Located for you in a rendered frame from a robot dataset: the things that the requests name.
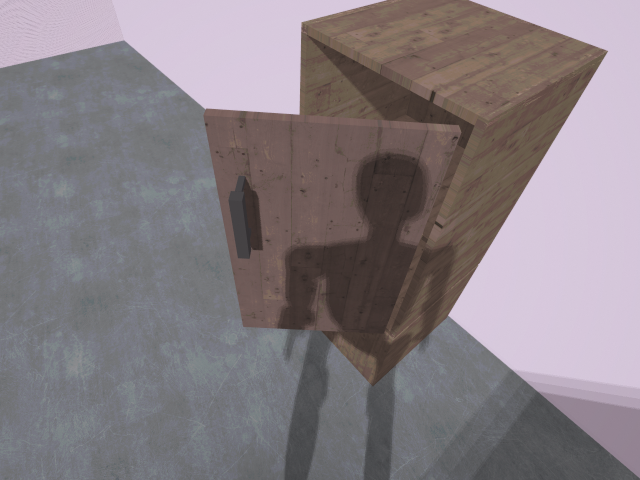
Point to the handle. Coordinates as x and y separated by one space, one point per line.
242 232

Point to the cupboard door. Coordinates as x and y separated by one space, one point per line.
336 206

